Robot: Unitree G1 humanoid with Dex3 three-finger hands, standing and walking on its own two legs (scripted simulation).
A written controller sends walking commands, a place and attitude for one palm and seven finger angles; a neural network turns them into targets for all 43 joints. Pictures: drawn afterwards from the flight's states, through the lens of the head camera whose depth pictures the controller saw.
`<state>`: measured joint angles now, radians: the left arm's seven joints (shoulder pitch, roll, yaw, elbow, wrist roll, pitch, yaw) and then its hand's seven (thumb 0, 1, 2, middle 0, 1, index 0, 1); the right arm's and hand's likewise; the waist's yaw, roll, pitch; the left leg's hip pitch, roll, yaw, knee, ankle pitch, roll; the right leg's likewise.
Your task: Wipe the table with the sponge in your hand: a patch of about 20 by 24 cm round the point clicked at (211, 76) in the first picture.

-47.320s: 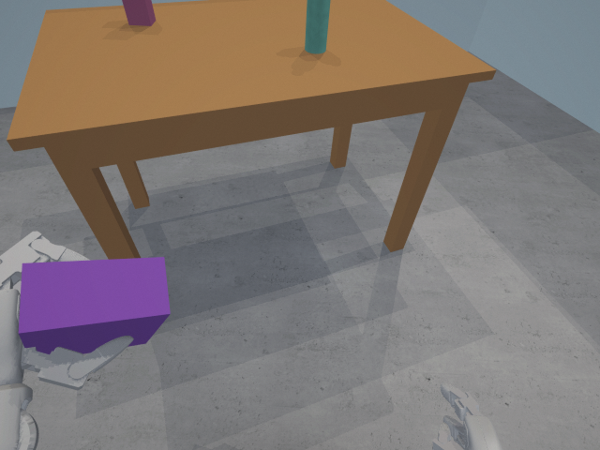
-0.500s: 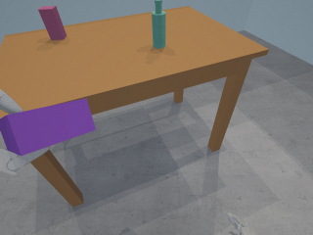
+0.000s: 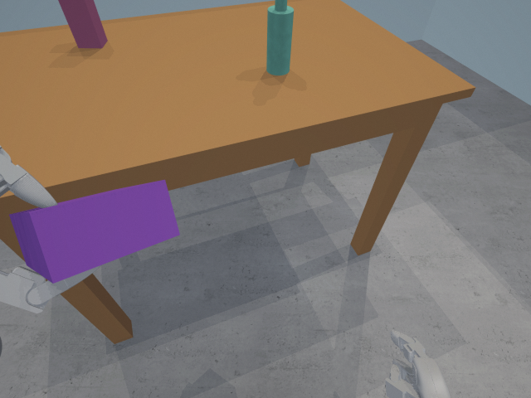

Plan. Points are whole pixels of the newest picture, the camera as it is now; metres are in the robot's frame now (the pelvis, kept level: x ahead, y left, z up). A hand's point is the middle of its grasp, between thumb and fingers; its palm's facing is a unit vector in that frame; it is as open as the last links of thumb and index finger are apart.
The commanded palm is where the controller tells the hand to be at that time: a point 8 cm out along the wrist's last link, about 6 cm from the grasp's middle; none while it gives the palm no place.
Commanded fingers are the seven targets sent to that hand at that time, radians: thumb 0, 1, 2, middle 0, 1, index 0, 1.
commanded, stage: stop stepping back and stand still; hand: left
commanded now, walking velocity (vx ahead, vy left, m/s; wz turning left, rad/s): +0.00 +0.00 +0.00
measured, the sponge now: (110, 219) +0.26 +0.18 +0.21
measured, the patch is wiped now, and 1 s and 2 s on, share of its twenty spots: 1.00 1.00 1.00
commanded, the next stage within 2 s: stand and wait in 0.68 s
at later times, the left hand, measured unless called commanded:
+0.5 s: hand out of the picture +0.20 +0.27 +0.26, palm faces +0.47 -0.81 -0.35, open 9.4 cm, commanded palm +0.15 +0.31 +0.28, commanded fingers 0.00 0.10 1.30 -1.20 -1.60 -1.20 -1.60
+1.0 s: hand out of the picture +0.21 +0.25 +0.26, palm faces +0.46 -0.79 -0.40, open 9.4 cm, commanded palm +0.15 +0.30 +0.28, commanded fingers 0.00 0.10 1.30 -1.20 -1.60 -1.20 -1.60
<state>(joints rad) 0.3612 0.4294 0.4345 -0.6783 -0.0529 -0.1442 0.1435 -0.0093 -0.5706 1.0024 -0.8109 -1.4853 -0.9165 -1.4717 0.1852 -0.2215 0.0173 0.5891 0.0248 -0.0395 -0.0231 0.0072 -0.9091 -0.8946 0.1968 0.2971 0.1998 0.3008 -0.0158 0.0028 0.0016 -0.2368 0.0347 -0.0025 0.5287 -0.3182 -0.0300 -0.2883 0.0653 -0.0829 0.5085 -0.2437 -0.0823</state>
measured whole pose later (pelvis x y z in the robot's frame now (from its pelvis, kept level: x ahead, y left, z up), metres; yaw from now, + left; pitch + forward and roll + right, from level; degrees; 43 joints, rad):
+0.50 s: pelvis -0.02 +0.04 +0.01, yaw -1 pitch +0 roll +0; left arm 0.31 0.43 0.44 -0.66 -0.06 -0.14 0.15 -0.01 -0.57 1.00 -0.81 -1.48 -0.92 -1.47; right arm 0.15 -0.21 0.05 0.60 0.01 -0.03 -0.03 0.01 -0.91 -0.89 0.20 0.30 0.20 0.30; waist 0.02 -0.01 0.00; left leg -0.21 -0.01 0.03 0.48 -0.27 0.02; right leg -0.26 0.03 -0.05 0.45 -0.18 -0.03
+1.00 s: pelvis -0.02 +0.03 +0.01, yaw -1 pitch +1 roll -1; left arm 0.33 0.44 0.46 -0.64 -0.06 -0.15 0.16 -0.01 -0.57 1.00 -0.82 -1.49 -0.92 -1.47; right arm 0.17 -0.23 0.02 0.63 0.01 -0.02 -0.03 0.01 -0.91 -0.89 0.20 0.30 0.20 0.30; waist -0.01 0.03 0.00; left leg -0.24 0.01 0.03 0.49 -0.27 0.01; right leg -0.28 0.05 -0.05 0.43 -0.17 -0.05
